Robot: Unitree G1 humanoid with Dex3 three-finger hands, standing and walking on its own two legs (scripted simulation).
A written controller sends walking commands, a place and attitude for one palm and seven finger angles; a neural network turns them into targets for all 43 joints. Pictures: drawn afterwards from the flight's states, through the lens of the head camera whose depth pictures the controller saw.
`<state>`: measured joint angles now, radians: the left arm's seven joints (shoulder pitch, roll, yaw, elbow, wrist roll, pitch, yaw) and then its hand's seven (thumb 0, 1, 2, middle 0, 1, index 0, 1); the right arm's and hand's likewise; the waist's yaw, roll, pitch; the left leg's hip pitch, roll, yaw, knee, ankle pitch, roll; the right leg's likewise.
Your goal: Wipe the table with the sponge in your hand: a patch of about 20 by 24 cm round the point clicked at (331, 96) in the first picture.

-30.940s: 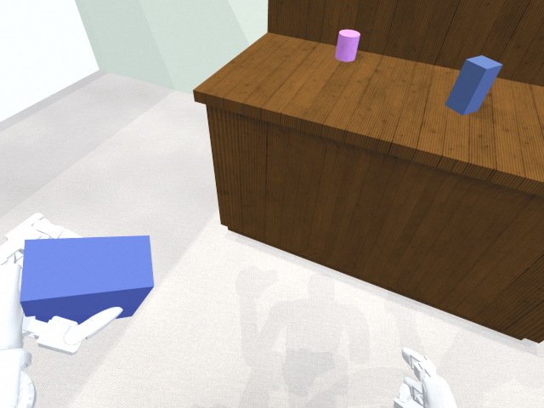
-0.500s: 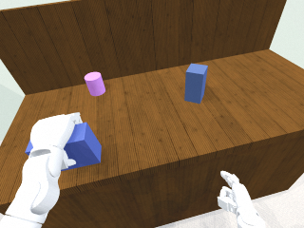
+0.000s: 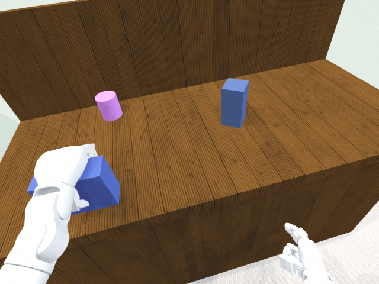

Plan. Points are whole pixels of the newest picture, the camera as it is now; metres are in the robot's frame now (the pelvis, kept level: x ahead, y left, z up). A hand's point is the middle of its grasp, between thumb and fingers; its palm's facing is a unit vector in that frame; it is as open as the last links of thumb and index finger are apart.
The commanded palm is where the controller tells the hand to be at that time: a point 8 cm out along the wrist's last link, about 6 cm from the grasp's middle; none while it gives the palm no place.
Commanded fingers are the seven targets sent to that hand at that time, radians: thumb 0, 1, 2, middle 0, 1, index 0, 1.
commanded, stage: move the sponge above the wiping area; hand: left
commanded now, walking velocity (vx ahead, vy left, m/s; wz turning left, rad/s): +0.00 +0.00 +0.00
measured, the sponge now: (82, 191) +0.26 +0.29 +0.07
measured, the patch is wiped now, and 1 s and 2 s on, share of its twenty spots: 0.00 0.00 0.00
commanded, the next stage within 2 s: lower the sponge onto the table in 1.30 s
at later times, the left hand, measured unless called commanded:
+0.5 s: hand (73, 175) +0.27 +0.30 +0.11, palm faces +0.06 -0.06 -1.00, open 9.9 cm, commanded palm +0.24 +0.30 +0.18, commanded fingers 0.00 0.10 1.30 -1.20 -1.60 -1.20 -1.60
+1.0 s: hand (72, 173) +0.27 +0.30 +0.12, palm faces +0.10 -0.06 -0.99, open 9.9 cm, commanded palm +0.24 +0.29 +0.19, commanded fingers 0.00 0.10 1.30 -1.20 -1.60 -1.20 -1.60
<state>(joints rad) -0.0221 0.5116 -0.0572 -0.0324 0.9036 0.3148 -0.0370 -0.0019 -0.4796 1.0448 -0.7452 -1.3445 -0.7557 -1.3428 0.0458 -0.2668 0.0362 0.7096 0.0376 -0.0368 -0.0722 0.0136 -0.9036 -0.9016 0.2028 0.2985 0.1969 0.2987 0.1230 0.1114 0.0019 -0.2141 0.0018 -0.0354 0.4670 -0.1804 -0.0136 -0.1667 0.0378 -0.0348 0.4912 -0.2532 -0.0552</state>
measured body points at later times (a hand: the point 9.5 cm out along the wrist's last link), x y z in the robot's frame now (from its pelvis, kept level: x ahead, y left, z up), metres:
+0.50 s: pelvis +0.01 +0.01 +0.00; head -0.01 -0.03 +0.45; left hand +0.26 +0.30 +0.17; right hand +0.25 -0.20 -0.08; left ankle +0.05 +0.13 -0.74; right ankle +0.01 -0.08 -0.74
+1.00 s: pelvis +0.00 +0.02 +0.00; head -0.02 -0.03 +0.45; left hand +0.26 +0.30 +0.18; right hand +0.25 -0.17 -0.08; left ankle +0.05 +0.13 -0.74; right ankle +0.01 -0.08 -0.74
